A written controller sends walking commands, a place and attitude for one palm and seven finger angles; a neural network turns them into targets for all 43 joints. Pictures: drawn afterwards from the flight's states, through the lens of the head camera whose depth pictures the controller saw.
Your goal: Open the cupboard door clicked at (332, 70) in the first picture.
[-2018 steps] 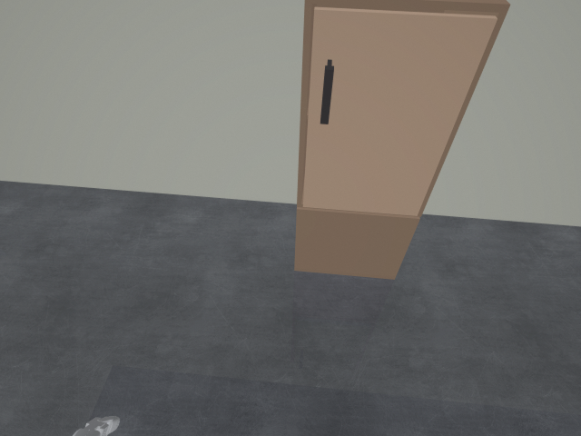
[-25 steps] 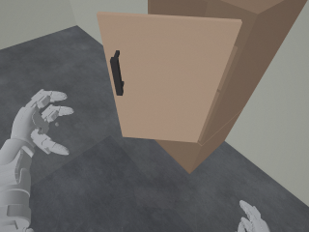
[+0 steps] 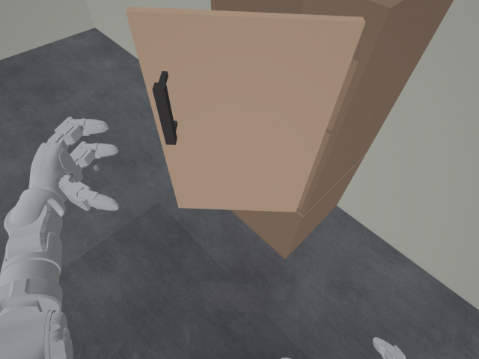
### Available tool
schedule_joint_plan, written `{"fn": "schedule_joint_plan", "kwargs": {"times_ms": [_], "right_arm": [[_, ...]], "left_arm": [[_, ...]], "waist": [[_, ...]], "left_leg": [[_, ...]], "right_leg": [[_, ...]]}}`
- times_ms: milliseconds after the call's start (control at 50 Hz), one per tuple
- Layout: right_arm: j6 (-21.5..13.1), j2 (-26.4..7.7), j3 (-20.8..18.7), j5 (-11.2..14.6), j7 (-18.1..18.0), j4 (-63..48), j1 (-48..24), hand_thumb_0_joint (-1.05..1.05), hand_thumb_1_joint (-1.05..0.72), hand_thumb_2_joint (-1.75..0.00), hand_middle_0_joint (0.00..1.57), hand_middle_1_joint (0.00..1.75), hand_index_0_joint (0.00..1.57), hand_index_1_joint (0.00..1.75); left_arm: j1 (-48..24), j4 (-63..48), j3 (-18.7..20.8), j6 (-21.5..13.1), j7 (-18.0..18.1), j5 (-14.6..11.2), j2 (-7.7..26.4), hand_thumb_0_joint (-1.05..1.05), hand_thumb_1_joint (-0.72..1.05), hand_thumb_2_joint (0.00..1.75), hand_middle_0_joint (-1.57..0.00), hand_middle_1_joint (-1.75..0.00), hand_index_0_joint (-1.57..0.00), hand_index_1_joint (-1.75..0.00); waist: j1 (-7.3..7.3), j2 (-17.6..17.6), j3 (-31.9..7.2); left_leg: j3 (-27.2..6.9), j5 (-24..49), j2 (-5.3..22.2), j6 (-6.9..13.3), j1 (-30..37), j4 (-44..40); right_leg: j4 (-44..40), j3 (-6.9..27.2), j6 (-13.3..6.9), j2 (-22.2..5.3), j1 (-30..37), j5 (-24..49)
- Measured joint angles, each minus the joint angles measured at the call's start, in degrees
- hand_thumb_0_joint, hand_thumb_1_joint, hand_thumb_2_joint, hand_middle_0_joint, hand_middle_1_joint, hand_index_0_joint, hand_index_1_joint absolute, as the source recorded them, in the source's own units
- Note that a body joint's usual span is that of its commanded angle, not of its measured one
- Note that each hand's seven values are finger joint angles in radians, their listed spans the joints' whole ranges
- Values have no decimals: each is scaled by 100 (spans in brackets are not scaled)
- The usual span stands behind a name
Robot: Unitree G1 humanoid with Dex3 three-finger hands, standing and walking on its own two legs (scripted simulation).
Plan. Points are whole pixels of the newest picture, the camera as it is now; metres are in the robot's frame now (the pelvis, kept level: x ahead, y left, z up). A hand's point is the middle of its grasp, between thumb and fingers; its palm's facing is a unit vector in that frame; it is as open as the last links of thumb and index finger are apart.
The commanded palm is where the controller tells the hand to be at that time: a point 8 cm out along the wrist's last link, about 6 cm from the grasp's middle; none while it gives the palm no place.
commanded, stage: move the hooked fingers beside the handle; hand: left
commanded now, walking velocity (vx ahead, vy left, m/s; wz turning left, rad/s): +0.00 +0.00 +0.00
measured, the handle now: (167, 109) +0.55 +0.15 +0.09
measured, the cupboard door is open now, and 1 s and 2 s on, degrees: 44 44 44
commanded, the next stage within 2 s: slide the fingers in behind the handle in 1.58 s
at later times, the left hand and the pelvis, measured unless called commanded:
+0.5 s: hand (118, 137) +0.47 +0.23 +0.09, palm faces -0.02 -1.00 +0.01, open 14.0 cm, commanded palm +0.45 +0.28 +0.09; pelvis +0.00 +0.00 -0.01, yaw -1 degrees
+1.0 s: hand (128, 124) +0.51 +0.22 +0.09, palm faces -0.04 -1.00 +0.00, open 14.0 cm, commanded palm +0.48 +0.27 +0.09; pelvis +0.01 +0.01 -0.01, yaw -3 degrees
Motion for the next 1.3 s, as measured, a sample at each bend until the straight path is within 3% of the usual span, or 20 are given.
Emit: {"fn": "schedule_joint_plan", "kwargs": {"times_ms": [320, 440, 540, 700, 880, 1120, 1300], "right_arm": [[287, -52, -22, -39, 75, 79, 123, 1, -90, -90, 21, 30, 21, 30], [404, -33, 11, -79, 106, 158, 161, 1, -90, -90, 21, 30, 21, 30], [492, -27, -8, -118, 153, 103, 293, 1, -90, -90, 21, 30, 21, 30], [660, -27, -8, -143, 188, 123, 499, 1, -90, -90, 21, 30, 21, 30], [781, -28, -15, -206, 244, 110, 565, 1, -90, -90, 21, 30, 21, 30], [952, 74, -32, -189, 350, -61, 552, 1, -90, -90, 21, 30, 21, 30], [880, 52, 8, -168, 299, -48, 311, 1, -90, -90, 21, 30, 21, 30]], "left_arm": [[-1155, 1257, 4, -351, -7, 207, 338, -2, -50, 30, -30, -120, -30, -120], [-1688, 1778, 113, -377, 77, 358, 457, -2, -50, 30, -30, -120, -30, -120], [-1855, 1970, 260, -439, 173, 524, 659, -2, -50, 30, -30, -120, -30, -120], [-2189, 2270, 336, -456, 128, 588, 933, -2, -50, 30, -30, -120, -30, -120], [-2455, 2385, 393, -427, 198, 645, 930, -2, -50, 30, -30, -120, -30, -120], [-1891, 1921, 333, -432, 408, 636, 563, -2, -50, 30, -30, -120, -30, -120], [-2171, 2181, 152, -499, 411, 658, 638, -2, -50, 30, -30, -120, -30, -120]], "waist": [[-163, -33, -10], [-322, -74, -24], [-458, -59, -60], [-567, -42, -81], [-642, -21, -118], [-514, 19, -208], [-495, -3, -150]], "left_leg": [[-29, -78, 31, 6, -483, 271], [-13, -112, 45, 11, -715, 381], [30, -160, 89, 14, -874, 458], [29, -217, 128, 22, -1062, 545], [47, -267, 141, 46, -1237, 619], [83, -318, 156, 49, -1032, 568], [-26, -297, 130, 26, -1063, 646]], "right_leg": [[197, -23, 2, 25, -445, -40], [299, -4, 8, 36, -685, -60], [348, 41, 11, 78, -857, -68], [367, 44, 20, 118, -1020, -80], [395, 64, 45, 130, -1185, -94], [350, 103, 54, 148, -999, -132], [415, -3, 25, 122, -980, -147]]}}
